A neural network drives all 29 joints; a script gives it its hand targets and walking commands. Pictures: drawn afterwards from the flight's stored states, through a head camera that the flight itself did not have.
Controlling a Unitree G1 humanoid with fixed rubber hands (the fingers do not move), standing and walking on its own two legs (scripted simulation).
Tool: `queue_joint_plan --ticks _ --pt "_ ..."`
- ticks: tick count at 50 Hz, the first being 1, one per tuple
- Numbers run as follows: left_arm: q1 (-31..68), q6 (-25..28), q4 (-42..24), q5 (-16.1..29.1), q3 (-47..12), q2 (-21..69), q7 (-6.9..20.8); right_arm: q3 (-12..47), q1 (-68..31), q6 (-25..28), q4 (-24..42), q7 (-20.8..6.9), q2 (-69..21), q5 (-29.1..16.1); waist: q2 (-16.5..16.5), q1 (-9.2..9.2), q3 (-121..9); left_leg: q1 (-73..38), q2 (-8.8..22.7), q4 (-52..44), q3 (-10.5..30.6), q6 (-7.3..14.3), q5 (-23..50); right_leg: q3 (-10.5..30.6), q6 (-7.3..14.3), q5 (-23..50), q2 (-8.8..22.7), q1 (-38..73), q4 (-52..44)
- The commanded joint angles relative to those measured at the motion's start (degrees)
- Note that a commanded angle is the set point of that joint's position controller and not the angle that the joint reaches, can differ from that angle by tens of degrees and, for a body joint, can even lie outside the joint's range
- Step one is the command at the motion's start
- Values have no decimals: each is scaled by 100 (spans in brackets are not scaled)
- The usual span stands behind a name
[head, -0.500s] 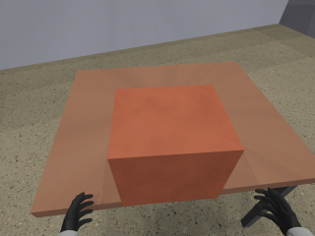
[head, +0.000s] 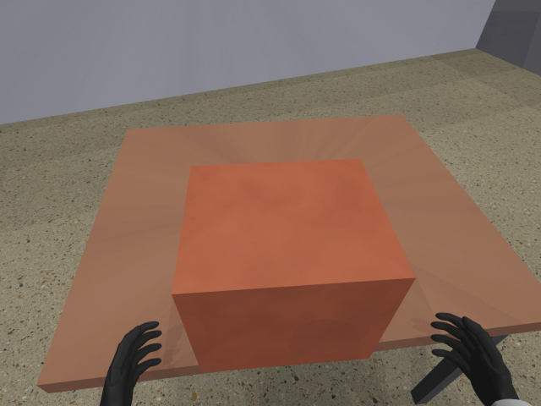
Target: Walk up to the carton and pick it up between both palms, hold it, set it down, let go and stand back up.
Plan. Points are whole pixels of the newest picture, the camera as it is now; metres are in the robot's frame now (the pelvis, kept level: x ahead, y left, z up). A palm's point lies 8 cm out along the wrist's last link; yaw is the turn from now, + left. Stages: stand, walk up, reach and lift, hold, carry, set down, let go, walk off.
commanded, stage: reach and lift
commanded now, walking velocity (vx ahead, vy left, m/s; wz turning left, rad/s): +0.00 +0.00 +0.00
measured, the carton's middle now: (282, 264) +0.35 +0.01 +0.01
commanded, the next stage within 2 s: none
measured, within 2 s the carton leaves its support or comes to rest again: neither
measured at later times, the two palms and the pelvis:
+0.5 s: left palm (114, 340) +0.21 +0.23 +0.05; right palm (481, 326) +0.22 -0.25 +0.06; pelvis -0.01 +0.00 +0.00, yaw +0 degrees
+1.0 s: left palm (111, 269) +0.28 +0.23 +0.11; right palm (474, 258) +0.29 -0.25 +0.11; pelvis -0.01 -0.01 +0.00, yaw -1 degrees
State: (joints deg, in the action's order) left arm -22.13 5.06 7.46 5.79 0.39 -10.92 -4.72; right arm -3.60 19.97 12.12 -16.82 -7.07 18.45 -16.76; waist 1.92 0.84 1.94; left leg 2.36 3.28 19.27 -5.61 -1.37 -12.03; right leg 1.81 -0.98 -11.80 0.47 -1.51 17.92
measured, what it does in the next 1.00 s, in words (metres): stands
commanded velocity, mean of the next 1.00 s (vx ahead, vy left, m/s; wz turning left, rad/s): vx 0.00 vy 0.00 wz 0.00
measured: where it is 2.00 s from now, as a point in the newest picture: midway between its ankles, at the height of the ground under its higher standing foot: outside the picture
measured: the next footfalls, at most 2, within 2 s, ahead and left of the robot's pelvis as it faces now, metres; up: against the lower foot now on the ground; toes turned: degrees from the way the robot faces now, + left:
none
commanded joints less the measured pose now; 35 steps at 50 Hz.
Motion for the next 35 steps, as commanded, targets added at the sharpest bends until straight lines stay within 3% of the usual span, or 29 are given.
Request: queue_joint_plan --ticks 1,3,4,6,7,9,10,12,14,15,16,17,20,21,22,25,28,31,32,33,34,35 --pt "110 440 -987 91 223 -634 -31 -235 -100 291 1026 66 948 -149 -96 79 43 -701 -495 -86 175 -185 1839 75 254 956 -299 -976 -556" --pt "-40 430 -918 142 228 -631 25 -138 11 272 1128 112 963 -224 70 45 166 -636 -513 -99 238 -108 1910 94 215 1199 -264 -974 -559" --pt "-28 443 -1055 238 218 -689 37 -123 35 266 1094 127 905 -261 -50 105 56 -693 -510 -39 233 -139 2027 98 234 1262 -256 -999 -532" --pt "93 448 -1056 316 114 -707 56 -188 -115 282 1330 167 1001 -231 29 31 88 -761 -515 -69 222 -137 1764 56 222 963 -278 -1141 -595" --pt "267 437 -1073 380 192 -810 62 -214 -320 268 1590 224 1005 -228 131 128 49 -733 -515 -81 205 -119 1726 75 221 811 -297 -1124 -614" --pt "276 405 -1405 438 160 -858 36 -286 -271 187 1676 234 1034 -218 -59 78 -23 -734 -517 -81 221 -148 1749 138 256 892 -276 -1047 -599" --pt "463 340 -1256 468 142 -869 57 -226 -304 106 1487 251 876 -217 -108 38 78 -720 -504 -157 241 -141 1555 120 254 649 -248 -1152 -628" --pt "534 225 -1486 547 135 -944 51 -313 -400 -40 1788 304 949 -184 -93 10 50 -709 -466 -194 271 -152 1454 149 268 551 -250 -1207 -648" --pt "779 -25 -1538 556 181 -1005 15 -337 -611 -250 1694 338 928 -195 -297 125 92 -646 -484 -237 202 -168 1446 161 288 544 -241 -1211 -632" --pt "861 -174 -1508 599 179 -1005 34 -423 -706 -340 1666 352 1008 -180 -301 58 -17 -689 -473 -215 250 -157 1354 157 302 468 -257 -1211 -644" --pt "964 -317 -1544 631 216 -906 63 -389 -742 -469 1754 352 986 -219 -130 98 42 -700 -413 -259 284 -140 1367 151 313 426 -263 -1239 -688" --pt "1035 -476 -1714 639 217 -945 55 -449 -900 -562 1800 357 1135 -228 -246 104 -34 -676 -422 -250 265 -177 1534 132 317 520 -303 -1221 -656" --pt "1257 -829 -2084 772 314 -1009 59 -530 -1139 -791 2061 387 1239 -318 -159 51 -426 -871 -371 -173 298 -180 1783 129 312 748 -328 -1144 -611" --pt "1418 -1009 -1913 774 349 -1006 80 -606 -1320 -881 2060 425 1288 -291 -130 -11 -302 -735 -406 -211 299 -159 1673 162 275 754 -333 -1063 -637" --pt "1496 -1190 -1977 729 491 -1034 96 -528 -1401 -999 2102 459 1242 -370 -204 20 -364 -760 -422 -183 305 -161 1784 157 293 817 -334 -1017 -640" --pt "1564 -1591 -2258 780 703 -1042 169 -499 -1540 -1291 2351 531 1291 -429 103 135 -640 -789 -379 -167 243 -89 1952 155 222 1016 -351 -817 -580" --pt "1972 -1988 -2188 710 801 -980 193 -565 -1990 -1637 2160 555 1401 -424 -52 188 -509 -654 -351 -253 240 -115 1546 175 239 570 -348 -934 -609" --pt "2354 -2331 -2463 751 757 -1000 204 -646 -2414 -1851 2402 542 1550 -536 -13 34 -701 -582 -346 -237 281 -100 1458 178 247 668 -370 -873 -538" --pt "2700 -2445 -2290 717 878 -1061 230 -570 -2740 -1958 2232 555 1499 -535 34 106 -638 -488 -331 -252 256 -85 1416 186 229 660 -365 -880 -521" --pt "2377 -2496 -2525 700 888 -1062 231 -514 -2401 -1930 2466 554 1457 -655 -23 85 -757 -648 -323 -199 293 -76 1684 230 215 1049 -319 -746 -522" --pt "2998 -2582 -2517 751 893 -1147 233 -582 -2877 -2054 2361 608 1544 -593 -141 49 -756 -552 -364 -180 264 -84 1599 232 206 930 -332 -927 -493" --pt "2733 -2676 -2467 594 1088 -1148 236 -425 -2661 -2085 2392 656 1481 -613 -108 152 -758 -653 -421 -178 217 -63 1767 210 163 1144 -333 -769 -478"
